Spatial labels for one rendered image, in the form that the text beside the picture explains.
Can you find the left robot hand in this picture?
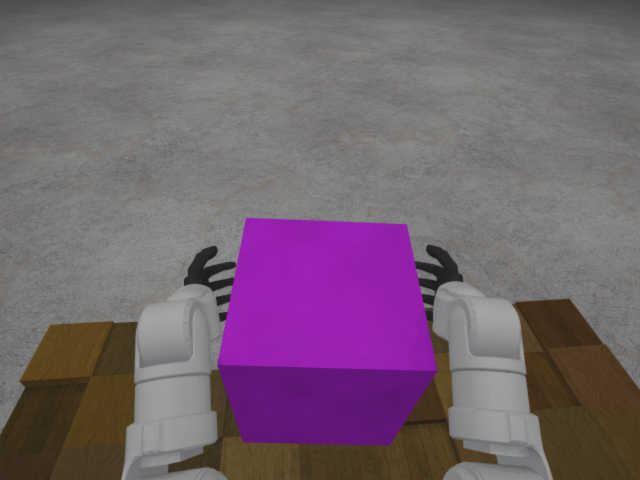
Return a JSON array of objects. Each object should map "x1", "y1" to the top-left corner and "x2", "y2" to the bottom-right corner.
[{"x1": 184, "y1": 246, "x2": 236, "y2": 322}]

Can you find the robot left forearm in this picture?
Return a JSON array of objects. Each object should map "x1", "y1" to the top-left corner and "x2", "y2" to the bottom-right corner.
[{"x1": 121, "y1": 284, "x2": 222, "y2": 480}]

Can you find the right robot hand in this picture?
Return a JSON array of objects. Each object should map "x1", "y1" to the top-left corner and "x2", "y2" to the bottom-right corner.
[{"x1": 415, "y1": 245, "x2": 463, "y2": 322}]

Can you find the carton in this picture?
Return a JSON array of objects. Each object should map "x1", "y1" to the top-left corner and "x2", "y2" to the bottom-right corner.
[{"x1": 217, "y1": 218, "x2": 437, "y2": 445}]

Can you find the robot right forearm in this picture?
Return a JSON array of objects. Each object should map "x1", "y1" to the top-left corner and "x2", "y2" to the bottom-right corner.
[{"x1": 432, "y1": 281, "x2": 553, "y2": 480}]

